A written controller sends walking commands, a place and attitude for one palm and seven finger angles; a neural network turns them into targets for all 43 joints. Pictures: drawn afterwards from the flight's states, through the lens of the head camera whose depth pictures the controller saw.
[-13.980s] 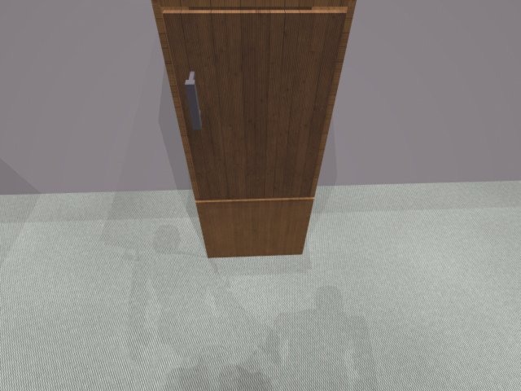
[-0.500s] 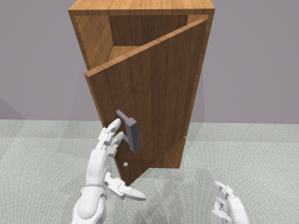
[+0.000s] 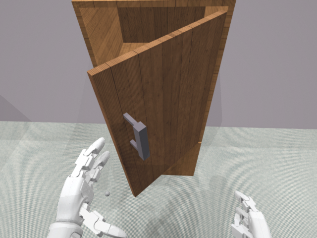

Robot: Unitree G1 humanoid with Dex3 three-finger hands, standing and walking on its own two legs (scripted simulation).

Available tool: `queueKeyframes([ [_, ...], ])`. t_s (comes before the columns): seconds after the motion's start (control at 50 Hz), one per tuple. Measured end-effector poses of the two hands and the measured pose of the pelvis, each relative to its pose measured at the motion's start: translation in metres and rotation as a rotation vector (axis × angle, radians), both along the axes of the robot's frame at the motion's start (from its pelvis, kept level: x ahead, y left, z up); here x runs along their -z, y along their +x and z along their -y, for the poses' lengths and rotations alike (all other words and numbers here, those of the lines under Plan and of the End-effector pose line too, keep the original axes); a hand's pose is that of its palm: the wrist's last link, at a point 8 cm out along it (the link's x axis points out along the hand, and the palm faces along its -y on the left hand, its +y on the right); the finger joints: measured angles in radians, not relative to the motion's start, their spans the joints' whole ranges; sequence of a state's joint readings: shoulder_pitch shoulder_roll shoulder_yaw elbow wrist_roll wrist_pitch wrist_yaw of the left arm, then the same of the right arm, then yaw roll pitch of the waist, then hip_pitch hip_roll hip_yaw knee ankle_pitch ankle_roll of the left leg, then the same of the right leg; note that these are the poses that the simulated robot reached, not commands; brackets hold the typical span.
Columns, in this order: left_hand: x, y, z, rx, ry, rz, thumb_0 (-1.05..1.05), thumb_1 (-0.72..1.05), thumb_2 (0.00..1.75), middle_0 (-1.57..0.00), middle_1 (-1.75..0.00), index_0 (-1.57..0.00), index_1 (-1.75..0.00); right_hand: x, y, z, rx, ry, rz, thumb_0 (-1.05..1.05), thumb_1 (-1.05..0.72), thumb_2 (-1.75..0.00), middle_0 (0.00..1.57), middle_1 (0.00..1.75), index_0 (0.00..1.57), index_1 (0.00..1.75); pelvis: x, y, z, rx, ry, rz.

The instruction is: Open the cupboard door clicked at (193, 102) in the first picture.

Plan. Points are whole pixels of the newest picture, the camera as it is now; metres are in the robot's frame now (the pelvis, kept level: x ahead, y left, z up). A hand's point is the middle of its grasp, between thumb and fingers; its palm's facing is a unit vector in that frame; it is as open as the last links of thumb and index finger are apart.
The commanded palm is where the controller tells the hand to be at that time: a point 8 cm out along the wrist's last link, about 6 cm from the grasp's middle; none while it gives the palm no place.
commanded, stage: draw the hand back to the body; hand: left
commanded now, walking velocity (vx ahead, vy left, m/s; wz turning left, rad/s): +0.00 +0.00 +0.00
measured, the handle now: (136, 137) +0.33 +0.08 +0.10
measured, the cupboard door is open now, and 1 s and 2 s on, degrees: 45 45 45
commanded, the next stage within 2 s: step back with the hand held close in 1.62 s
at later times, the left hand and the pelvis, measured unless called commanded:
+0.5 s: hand (78, 189) +0.19 +0.17 +0.13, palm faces +0.01 -1.00 -0.07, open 16.3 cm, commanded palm +0.16 +0.23 +0.14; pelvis +0.00 +0.02 +0.01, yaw +0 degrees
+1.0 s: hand (26, 169) +0.20 +0.25 +0.17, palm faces +0.34 -0.86 -0.38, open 12.0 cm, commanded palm +0.16 +0.29 +0.19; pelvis +0.01 +0.03 +0.04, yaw -1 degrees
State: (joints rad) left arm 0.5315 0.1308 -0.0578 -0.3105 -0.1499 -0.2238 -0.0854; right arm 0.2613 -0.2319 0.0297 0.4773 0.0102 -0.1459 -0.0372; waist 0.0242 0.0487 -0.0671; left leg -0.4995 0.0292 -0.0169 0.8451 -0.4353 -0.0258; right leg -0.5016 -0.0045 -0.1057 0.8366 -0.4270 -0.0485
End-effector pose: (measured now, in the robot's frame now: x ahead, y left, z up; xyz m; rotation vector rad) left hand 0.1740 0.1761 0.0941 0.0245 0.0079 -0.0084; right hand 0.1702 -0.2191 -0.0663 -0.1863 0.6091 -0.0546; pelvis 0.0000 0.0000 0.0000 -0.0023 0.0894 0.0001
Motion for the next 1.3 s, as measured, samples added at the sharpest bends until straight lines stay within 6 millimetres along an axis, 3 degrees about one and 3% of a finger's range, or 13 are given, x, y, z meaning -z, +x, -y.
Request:
queueKeyframes([
  [0.14, -0.002, 0.003, 0.002, 0.021, -0.001, 0.01, -0.01, -0.5, 0.3, -0.15, -0.3, -0.16, -0.3, -0.001, -0.004, -0.008, 0.008, 0.005, 0.019, 0.02, -0.91, -0.9, 0.2, 0.3, 0.2, 0.3, 0.002, -0.001, -0.006, 0.006, -0.001, -0.003],
  [0.32, -0.025, -0.001, -0.03, -0.043, 0.043, 0.043, -0.01, -0.5, 0.3, -0.15, -0.3, -0.16, -0.3, -0.007, -0.002, -0.02, 0.007, 0.024, 0.042, 0.02, -0.9, -0.9, 0.2, 0.3, 0.2, 0.3, -0.002, 0.002, -0.012, 0.008, -0.01, 0.019],
  [0.56, -0.042, -0.012, -0.054, -0.038, 0.061, 0.029, -0.01, -0.47, 0.31, -0.15, -0.3, -0.16, -0.3, -0.023, 0.014, -0.029, -0.015, 0.012, 0.104, 0.02, -0.9, -0.9, 0.2, 0.3, 0.2, 0.3, -0.008, 0.003, -0.019, 0.0, -0.016, 0.055],
  [0.6, -0.049, -0.013, -0.061, -0.086, 0.149, 0.032, -0.01, -0.44, 0.33, -0.16, -0.31, -0.16, -0.3, -0.025, 0.015, -0.031, -0.018, 0.0, 0.1, 0.02, -0.9, -0.9, 0.2, 0.3, 0.2, 0.3, -0.011, 0.003, -0.019, 0.002, -0.016, 0.07],
  [0.72, -0.064, -0.017, -0.08, -0.226, 0.272, 0.039, -0.01, -0.29, 0.39, -0.16, -0.3, -0.17, -0.3, -0.03, 0.012, -0.035, -0.021, -0.018, 0.064, 0.02, -0.9, -0.9, 0.2, 0.3, 0.2, 0.3, -0.022, 0.003, -0.02, 0.004, -0.018, 0.105],
  [0.94, -0.084, -0.013, -0.107, -0.321, 0.368, 0.063, 0.0, 0.08, 0.55, -0.18, -0.31, -0.18, -0.3, -0.028, 0.005, -0.035, -0.007, -0.031, -0.018, 0.02, -0.9, -0.9, 0.2, 0.3, 0.2, 0.3, -0.036, 0.007, -0.025, 0.019, -0.011, 0.147],
  [1.3, -0.119, -0.008, -0.144, -0.459, 0.44, 0.156, 0.01, 0.69, 0.81, -0.2, -0.31, -0.21, -0.3, -0.035, 0.021, -0.023, 0.008, -0.045, -0.034, 0.01, -0.9, -0.9, 0.2, 0.3, 0.2, 0.3, -0.043, 0.015, -0.023, 0.03, -0.011, 0.173],
])
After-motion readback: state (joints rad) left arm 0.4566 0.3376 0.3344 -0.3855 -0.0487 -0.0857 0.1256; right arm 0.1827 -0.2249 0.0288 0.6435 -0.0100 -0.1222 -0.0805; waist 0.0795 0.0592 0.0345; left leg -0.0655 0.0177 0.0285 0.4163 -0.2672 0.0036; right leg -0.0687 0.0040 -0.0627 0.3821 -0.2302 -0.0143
